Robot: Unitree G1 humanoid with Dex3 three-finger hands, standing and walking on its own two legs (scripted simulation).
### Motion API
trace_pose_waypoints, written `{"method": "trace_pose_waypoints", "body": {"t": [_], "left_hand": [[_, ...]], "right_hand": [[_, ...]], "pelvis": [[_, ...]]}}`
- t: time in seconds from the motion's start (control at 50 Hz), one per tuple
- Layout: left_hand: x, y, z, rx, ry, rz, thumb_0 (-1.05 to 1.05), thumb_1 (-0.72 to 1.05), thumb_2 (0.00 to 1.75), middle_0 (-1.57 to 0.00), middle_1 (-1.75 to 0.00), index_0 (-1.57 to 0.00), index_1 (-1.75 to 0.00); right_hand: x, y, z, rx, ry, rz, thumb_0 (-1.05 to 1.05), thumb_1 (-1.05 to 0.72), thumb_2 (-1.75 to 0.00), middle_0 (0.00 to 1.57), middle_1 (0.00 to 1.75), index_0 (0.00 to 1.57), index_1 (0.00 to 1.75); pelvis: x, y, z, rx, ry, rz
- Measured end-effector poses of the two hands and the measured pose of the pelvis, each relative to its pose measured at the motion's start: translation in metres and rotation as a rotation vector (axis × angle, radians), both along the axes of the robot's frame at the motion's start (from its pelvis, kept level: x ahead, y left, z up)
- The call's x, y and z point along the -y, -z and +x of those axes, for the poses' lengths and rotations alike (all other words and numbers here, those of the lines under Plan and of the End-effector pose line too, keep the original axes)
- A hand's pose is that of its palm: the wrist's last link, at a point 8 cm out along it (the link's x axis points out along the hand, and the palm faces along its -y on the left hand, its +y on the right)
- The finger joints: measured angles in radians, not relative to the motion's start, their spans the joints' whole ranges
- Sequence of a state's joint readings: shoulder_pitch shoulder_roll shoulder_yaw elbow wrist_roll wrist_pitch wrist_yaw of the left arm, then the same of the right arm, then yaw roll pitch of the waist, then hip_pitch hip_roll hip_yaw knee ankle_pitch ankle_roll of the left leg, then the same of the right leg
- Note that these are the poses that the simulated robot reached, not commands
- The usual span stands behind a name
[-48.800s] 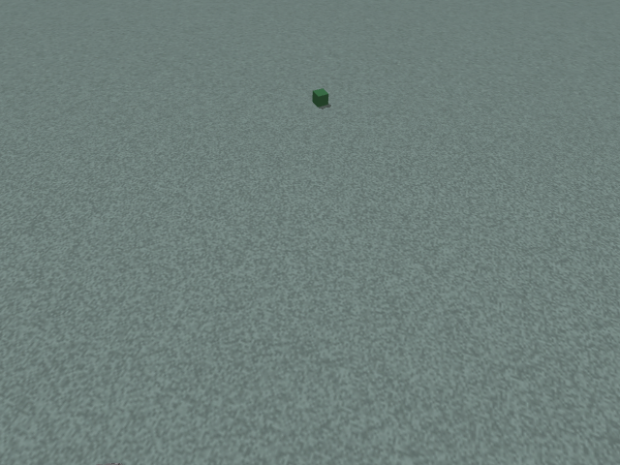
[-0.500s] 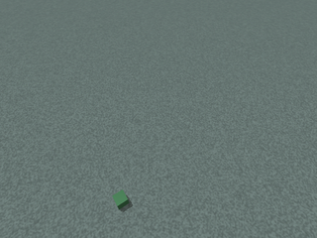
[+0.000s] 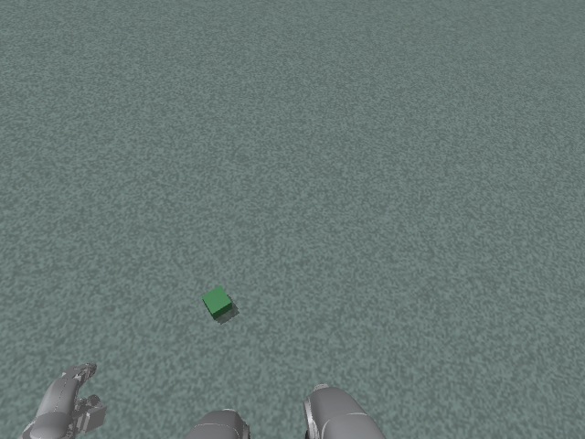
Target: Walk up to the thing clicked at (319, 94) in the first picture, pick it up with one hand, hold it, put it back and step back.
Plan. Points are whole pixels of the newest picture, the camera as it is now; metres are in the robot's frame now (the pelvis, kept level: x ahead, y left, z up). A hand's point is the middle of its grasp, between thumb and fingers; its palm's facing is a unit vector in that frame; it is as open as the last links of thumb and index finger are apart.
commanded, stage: step back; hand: left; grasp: from above
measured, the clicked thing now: (217, 302) +0.49 +0.19 -0.73
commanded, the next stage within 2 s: none
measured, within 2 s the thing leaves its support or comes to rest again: neither
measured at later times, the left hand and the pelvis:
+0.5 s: hand out of the picture +0.04 +0.25 -0.13, palm faces -0.04 -0.91 -0.40, open 7.4 cm; pelvis -0.09 +0.00 +0.00, yaw -3 degrees
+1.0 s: hand out of the picture -0.15 +0.27 -0.16, palm faces -0.08 -0.91 -0.40, open 7.4 cm; pelvis -0.25 +0.00 -0.01, yaw -6 degrees
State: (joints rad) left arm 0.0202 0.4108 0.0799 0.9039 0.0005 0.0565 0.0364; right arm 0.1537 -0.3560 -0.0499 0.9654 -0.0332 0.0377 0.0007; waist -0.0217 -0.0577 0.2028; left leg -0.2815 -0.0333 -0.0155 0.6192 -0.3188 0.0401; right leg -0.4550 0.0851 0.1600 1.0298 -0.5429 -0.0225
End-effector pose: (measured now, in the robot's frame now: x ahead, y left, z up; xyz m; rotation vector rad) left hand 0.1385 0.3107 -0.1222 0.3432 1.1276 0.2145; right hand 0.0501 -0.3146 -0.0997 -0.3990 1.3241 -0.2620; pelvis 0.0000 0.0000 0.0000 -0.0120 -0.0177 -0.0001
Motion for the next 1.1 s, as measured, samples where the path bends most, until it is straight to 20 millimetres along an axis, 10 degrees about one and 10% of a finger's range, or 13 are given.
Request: {"method": "trace_pose_waypoints", "body": {"t": [0.4, 0.64, 0.86, 1.1], "left_hand": [[0.026, -0.021, -0.094, -0.016, 0.067, 0.021, 0.0, 0.9, 0.9, -0.2, -0.3, -0.2, -0.3], [-0.004, -0.014, -0.14, 0.084, 0.043, 0.01, 0.0, 0.9, 0.9, -0.2, -0.3, -0.2, -0.3], [-0.019, -0.009, -0.234, -0.036, 0.01, 0.002, 0.0, 0.9, 0.9, -0.2, -0.3, -0.2, -0.3], [0.017, -0.014, -0.339, -0.086, 0.045, 0.033, 0.0, 0.91, 0.9, -0.2, -0.3, -0.2, -0.3]], "right_hand": [[0.007, 0.019, -0.043, 0.164, 0.041, 0.072, 0.0, -0.9, -0.9, 0.2, 0.3, 0.21, 0.3], [-0.006, 0.012, -0.106, 0.108, -0.057, 0.0, 0.0, -0.9, -0.9, 0.2, 0.3, 0.2, 0.3], [-0.021, -0.015, -0.153, 0.185, -0.059, 0.0, 0.0, -0.9, -0.9, 0.2, 0.3, 0.21, 0.3], [0.022, 0.012, -0.229, 0.242, 0.0, 0.028, 0.0, -0.9, -0.9, 0.2, 0.3, 0.21, 0.3]], "pelvis": [[0.011, 0.002, -0.072, 0.031, 0.074, 0.024], [-0.012, 0.011, -0.136, 0.023, 0.002, 0.027], [-0.013, -0.004, -0.195, 0.017, 0.049, -0.017], [0.015, 0.01, -0.283, 0.037, 0.088, 0.005]]}}
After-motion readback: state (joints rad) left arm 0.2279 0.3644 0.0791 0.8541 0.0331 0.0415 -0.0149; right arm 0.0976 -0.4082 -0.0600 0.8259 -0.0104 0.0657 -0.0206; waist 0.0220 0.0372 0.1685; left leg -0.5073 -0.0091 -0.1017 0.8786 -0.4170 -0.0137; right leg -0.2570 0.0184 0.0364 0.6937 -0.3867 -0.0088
